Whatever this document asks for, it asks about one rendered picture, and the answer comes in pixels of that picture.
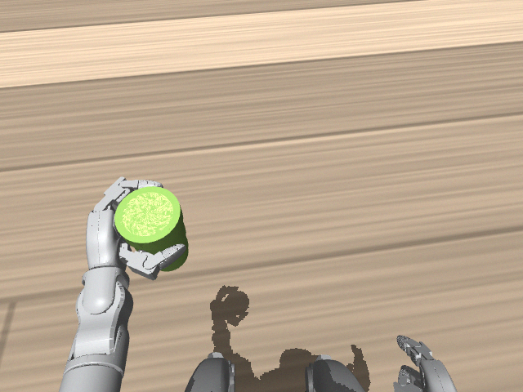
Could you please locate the right robot hand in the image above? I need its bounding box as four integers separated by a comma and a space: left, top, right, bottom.
393, 335, 457, 392

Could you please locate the left robot hand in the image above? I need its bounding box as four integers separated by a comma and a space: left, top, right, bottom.
86, 177, 186, 281

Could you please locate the cup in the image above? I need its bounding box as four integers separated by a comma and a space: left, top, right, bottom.
114, 186, 189, 272

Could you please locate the left robot arm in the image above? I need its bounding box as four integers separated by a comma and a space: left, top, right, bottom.
59, 265, 133, 392

